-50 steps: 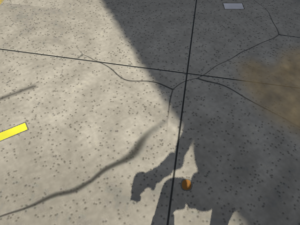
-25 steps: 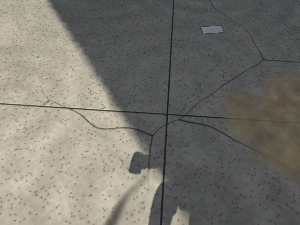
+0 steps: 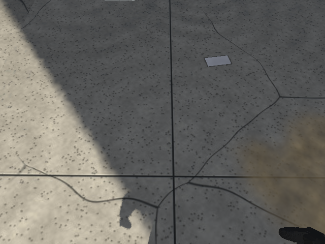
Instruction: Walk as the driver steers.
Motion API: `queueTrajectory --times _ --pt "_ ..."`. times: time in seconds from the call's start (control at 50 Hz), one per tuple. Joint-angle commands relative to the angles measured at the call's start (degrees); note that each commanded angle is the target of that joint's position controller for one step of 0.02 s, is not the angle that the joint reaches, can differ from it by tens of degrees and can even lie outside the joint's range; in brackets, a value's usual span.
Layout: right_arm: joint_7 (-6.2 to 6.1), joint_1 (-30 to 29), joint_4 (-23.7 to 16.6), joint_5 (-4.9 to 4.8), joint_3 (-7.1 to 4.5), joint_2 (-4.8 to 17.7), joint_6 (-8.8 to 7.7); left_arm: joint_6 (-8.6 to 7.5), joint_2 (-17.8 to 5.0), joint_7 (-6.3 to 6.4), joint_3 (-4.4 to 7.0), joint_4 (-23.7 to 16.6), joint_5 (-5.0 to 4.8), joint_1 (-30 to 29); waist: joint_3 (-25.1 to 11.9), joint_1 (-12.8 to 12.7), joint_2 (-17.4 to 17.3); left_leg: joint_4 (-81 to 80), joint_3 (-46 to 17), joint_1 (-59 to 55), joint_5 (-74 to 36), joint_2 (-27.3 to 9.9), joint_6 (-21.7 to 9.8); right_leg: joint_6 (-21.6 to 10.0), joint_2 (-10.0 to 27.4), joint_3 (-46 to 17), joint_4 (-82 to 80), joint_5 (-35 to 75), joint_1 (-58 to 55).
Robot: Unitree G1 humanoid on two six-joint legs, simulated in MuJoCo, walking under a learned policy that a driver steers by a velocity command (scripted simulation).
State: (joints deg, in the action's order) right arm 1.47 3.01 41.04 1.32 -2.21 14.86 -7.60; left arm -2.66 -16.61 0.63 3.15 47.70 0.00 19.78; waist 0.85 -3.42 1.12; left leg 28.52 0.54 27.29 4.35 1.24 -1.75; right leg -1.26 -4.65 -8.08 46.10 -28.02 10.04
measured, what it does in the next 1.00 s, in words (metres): steps on the spot, turning left: right foot, then left foot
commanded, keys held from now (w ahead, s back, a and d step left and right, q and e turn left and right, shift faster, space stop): q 0.50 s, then no key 0.50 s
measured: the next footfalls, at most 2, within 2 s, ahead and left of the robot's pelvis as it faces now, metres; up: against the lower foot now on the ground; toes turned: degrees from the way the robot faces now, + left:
right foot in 0.40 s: +0.19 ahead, -0.08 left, +0.00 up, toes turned +18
left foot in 0.76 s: +0.09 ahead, +0.13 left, +0.00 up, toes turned +18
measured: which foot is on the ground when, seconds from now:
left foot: down 0.00-0.40, up 0.42-0.74, down 0.76-1.00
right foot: up 0.00-0.38, down 0.40-1.00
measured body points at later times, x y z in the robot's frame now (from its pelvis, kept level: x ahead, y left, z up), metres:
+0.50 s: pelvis +0.09 -0.02 +0.01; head +0.12 -0.03 +0.46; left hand +0.17 +0.28 -0.07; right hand +0.29 -0.27 -0.10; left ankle +0.07 +0.10 -0.67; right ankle +0.14 -0.13 -0.72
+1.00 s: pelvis +0.09 +0.02 +0.01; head +0.09 +0.03 +0.46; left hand +0.09 +0.31 -0.11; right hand +0.33 -0.14 -0.09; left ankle +0.05 +0.12 -0.72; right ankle +0.14 -0.11 -0.73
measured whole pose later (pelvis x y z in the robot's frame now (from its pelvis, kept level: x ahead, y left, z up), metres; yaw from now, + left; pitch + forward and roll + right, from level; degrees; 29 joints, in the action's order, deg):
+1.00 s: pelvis +0.09 +0.02 +0.01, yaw +20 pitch -1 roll +1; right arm 0.2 7.5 41.4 1.0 -1.1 11.9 0.4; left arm 0.5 -15.7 1.0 2.5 45.9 1.0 12.8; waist 0.8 -1.8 1.3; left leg 29.6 -0.9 13.1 16.0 2.3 -1.3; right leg 2.7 3.4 -0.4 30.1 -14.6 14.0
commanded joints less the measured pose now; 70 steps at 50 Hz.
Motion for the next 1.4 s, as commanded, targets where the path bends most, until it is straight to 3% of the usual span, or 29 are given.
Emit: queueTrajectory --times 0.02,0.06,0.1,0.16,0.26,0.38,0.4,0.42,0.44,0.46,0.5,0.62,0.74,0.76,0.78,0.8,0.84,0.96,1.0,1.06,1.1,1.16,1.22,1.26,1.3,1.32,1.34,1.36,1.4 --pt "0.08 15.88 0.8 -2.02 -2.54 8.76 1.48 -1.13 -7.82 -0.45 0.94 -3.85 -0.52 4.57 -18.9 6.94 -10.07 -2.52 -28.81 -42.08 -34.31 -22.14 -17.01 3.26 3.05 -0.35 29.61 -7.83 27.14" --pt "-0.14 8.32 -0.78 -1.44 -1.53 6.68 2.65 -0.21 -6.93 0.08 0.97 -6.16 0.38 -4.16 -8.57 5.31 -2.39 -5.35 -20.82 -26.82 -33.34 -16.91 -14.09 4.09 6.42 2.85 23.1 -2.28 27.08" --pt "-0.37 6.29 -1.01 -0.94 -2.34 8.93 3.49 0.94 -4.99 0.77 0.91 -7.19 0.44 -3.76 -6.57 2.45 -5.57 -8.12 -18.14 -17.9 -31.46 -13.65 -13.03 4.4 6.98 3.83 15.36 0.16 20.92" --pt "-1.02 5.79 -1.62 -0.93 -3.66 11.58 4.71 1.8 -3.8 1.77 0.73 -6.96 0.2 -2.23 -8.99 1.38 -8.04 -9.3 -16.3 -13.52 -30.41 -12.31 -13.62 5.49 5.0 5.29 7.01 3.0 15.71" --pt "-2.51 6.04 -2.16 -2.1 -4.16 11.57 7.03 3.04 -4.18 2.09 1.07 -8.62 0.23 -7.96 -8.33 2.81 -8.42 -11.36 -19.06 -8.53 -3.26 -10.11 -11.14 5.28 3.62 4.02 -1.15 11.08 12.31" --pt "-3.38 6.47 -3.09 -2.7 -3.78 9.65 8.82 0.7 -5.92 1.1 2.12 -9.12 -0.08 -6.38 -6.9 1.17 -8.8 -4.02 -23.81 -7.97 3.42 -6.01 -6.09 2.14 5.24 3.47 -24.24 19.57 1.0" --pt "-3.33 8.36 -3.56 -2.13 -2.87 6.52 8.88 0.8 -9.84 1.5 2.99 -9.6 1.12 -4.72 -9.08 2.1 -0.5 6.21 -18.84 -2.06 16.07 -2.02 -2.78 -2.1 16.97 -5.59 -26.22 23.03 -5.72" --pt "-3.24 9.38 -5.5 -2.21 -2.84 5.63 8.33 1.57 -13.48 1.33 3.9 -9.91 2.99 -6.78 -5.91 4.56 14.87 17.19 -7.14 8.89 30.51 6.66 0.23 -10.95 27.47 -19.1 -29.4 32.94 -4.6" --pt "-3.01 10.15 -4.93 -1.38 -4.13 10.49 7.79 1.28 -10.89 1.31 3.37 -10.81 3.21 -7.52 -6.47 3.74 12.88 30.32 -7.95 9.21 31.72 2.66 2.53 -15.23 30.1 -21.01 -29.49 36.19 -2.32" --pt "-2.81 11.4 -3.65 -2.05 -5.16 12.6 8.15 1.07 -7.71 1.47 2.53 -11.71 2.51 -10.4 -5.72 4.76 8.47 35.52 -8.32 9.22 28.09 1.72 3.48 -13.48 26.71 -14.92 -28.26 36.73 -1.59" --pt "-3.41 12.9 -1.99 -1.99 -5.39 11.37 9.88 1.09 -5.97 1.53 2.06 -12.27 0.92 -14.04 -3.97 5.57 5.89 40.42 -7.02 10.49 21.94 0.6 5.74 -9.37 21.05 -5.69 -26.81 35.82 -1.45" --pt "-2.47 6.64 -6.01 -1.94 -2.73 4.9 9.92 2.48 -7.57 1.86 2.62 -10.36 0.62 -10.3 -5.72 2.21 8.91 23.8 -2.63 2.57 19.05 -0.78 7.23 -11.15 18.82 1.61 -26.01 40.03 -3.15" --pt "-1.34 9.64 -4.68 -1.61 -2.74 5.73 9.62 2.68 -7.98 0.79 2.35 -8.2 -1.48 -9.37 -5.26 3.96 8.81 -6.93 1.7 -15.87 4.15 0.6 2.33 -8.31 18.1 1.9 -21.41 35.04 0.95" --pt "-1.62 10.02 -4.96 -1.25 -2.98 7.55 9.65 2.19 -6.39 0.54 1.7 -7.04 -0.98 -6.63 -6.26 3.63 6.0 -9.27 -2.77 -23.08 -2.87 -2.49 0.67 -4.27 16.38 3.18 -19.51 28.96 5.16" --pt "-2.44 11.31 -5.66 -0.49 -3.67 12.21 9.88 1.47 -2.55 -0.16 0.32 -7.92 1.82 -5.18 -10.08 1.5 -7.4 -6.73 -15.74 -31.17 -21.54 -14.45 -3.0 1.06 11.32 8.52 -9.42 12.43 12.15" --pt "-2.07 7.95 -5.41 0.38 -2.73 9.94 9.62 1.28 -1.66 0.07 -0.02 -9.18 1.65 -7.35 -8.28 1.52 -15.28 -7.57 -19.32 -22.43 -18.98 -19.78 -11.23 3.7 8.46 8.78 -9.63 -1.86 13.62" --pt "-1.54 4.57 -5.31 0.88 -1.58 5.88 8.04 1.94 -5.24 0.62 0.92 -8.54 0.72 -10.51 -4.95 2.77 -11.73 -9.3 -16.36 -18.69 -7.95 -15.06 -10.53 4.81 8.86 7.14 -7.33 0.95 12.22" --pt "-1.52 3.97 -2.7 -0.5 -0.9 4.48 7.08 2.35 -4.57 0.5 0.47 -5.58 1.32 -6.87 -4.08 1.86 -7.11 -6.66 -10.04 -14.51 3.03 -7.81 -3.45 4.63 9.57 6.04 -20.33 24.83 -0.02" --pt "-1.45 4.9 -2.35 -0.15 -0.85 4.67 7.38 2.26 -7.08 0.37 1.29 -4.31 0.66 -7.15 -0.22 3.32 -1.37 -7.27 -8.08 -13.02 10.09 -4.98 -1.58 2.57 8.97 6.66 -19.63 19.81 3.27" --pt "-1.82 3.93 -1.54 -0.52 -0.97 4.81 7.49 1.71 -4.68 0.44 0.8 -3.3 1.07 -7.63 -0.11 2.73 0.12 -5.43 -7.45 -13.75 6.63 -4.7 -1.59 3.06 8.84 6.35 -21.2 21.2 2.68" --pt "-1.95 4.3 -0.85 -0.58 -1.03 4.53 7.56 1.36 -4.32 0.66 0.7 -2.37 0.88 -6.88 -1.43 2.6 -0.11 -4.83 -6.78 -14.45 4.21 -4.28 -1.53 3.31 8.77 6.57 -20.88 22.07 1.45" --pt "-2.26 6.24 0.6 -1.26 -1.94 6.46 8.21 1.49 -4.0 1.18 0.8 -1.2 0.12 -5.93 -0.13 3.35 -3.84 -7.95 -8.98 -13.11 28.99 -4.51 -3.82 2.33 5.0 10.99 -16.0 4.28 5.62" --pt "-2.28 10.4 2.08 -2.06 -2.85 9.43 7.43 -0.1 -2.9 1.05 0.68 -3.26 -0.84 -8.67 5.49 5.03 -10.96 -16.6 -24.33 -12.51 43.95 -14.45 -10.14 0.25 4.62 11.38 -6.17 2.09 15.36" --pt "-2.42 9.17 2.45 -2.19 -2.56 8.28 6.39 -1.55 -2.78 0.39 0.79 -3.32 -1.18 -8.31 6.58 3.81 -11.33 -16.0 -25.74 -11.78 35.94 -16.09 -10.97 -2.04 6.57 8.79 -6.22 2.81 14.91" --pt "-2.47 3.7 1.51 -2.1 -1.89 6.22 6.64 -2.3 -2.16 -0.25 0.79 -0.65 -0.52 -2.5 3.16 -0.24 -9.01 -8.92 -15.79 -8.79 17.83 -10.6 -6.57 -3.12 5.62 9.39 -18.48 11.0 2.3" --pt "-2.67 3.12 1.2 -1.64 -1.38 4.11 6.59 -2.23 -4.81 -0.24 1.5 0.51 0.33 0.28 0.27 -0.47 -4.15 -0.35 -9.6 -6.75 10.27 -6.16 -2.89 -3.37 9.02 4.24 -21.29 19.33 -3.91" --pt "-3.25 3.64 -0.08 -0.74 -0.98 2.05 6.31 -1.96 -10.45 -0.37 2.84 1.07 0.26 2.0 -1.35 1.35 9.51 11.2 0.7 -2.19 15.28 2.14 2.21 -6.96 16.1 -6.88 -25.33 23.85 -6.69" --pt "-3.72 3.93 -0.09 -0.84 -1.24 3.87 6.14 -1.9 -7.97 -0.57 1.69 0.32 0.91 1.61 -1.47 0.47 13.3 15.95 -1.93 0.97 26.31 0.63 4.11 -12.79 23.53 -17.11 -28.93 32.0 -7.25" --pt "-3.75 6.24 1.79 -1.92 -2.03 5.47 6.61 -1.94 -5.71 -0.28 0.84 0.18 0.81 -0.24 -0.99 1.47 7.74 26.49 -4.22 4.98 32.09 -1.94 5.14 -14.3 23.87 -13.59 -26.86 44.69 -10.32"
Velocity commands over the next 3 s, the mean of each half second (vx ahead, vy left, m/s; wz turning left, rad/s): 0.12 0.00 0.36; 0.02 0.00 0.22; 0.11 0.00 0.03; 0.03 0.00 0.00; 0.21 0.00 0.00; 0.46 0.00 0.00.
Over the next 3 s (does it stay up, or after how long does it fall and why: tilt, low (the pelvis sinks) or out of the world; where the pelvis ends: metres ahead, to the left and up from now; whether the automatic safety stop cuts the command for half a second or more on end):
stays up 0.49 0.12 0.01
